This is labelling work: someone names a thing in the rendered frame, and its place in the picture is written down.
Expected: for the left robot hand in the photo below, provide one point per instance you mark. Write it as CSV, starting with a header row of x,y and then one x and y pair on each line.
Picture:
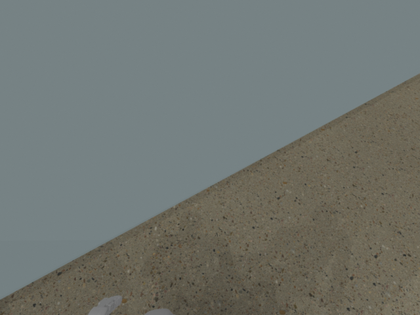
x,y
106,305

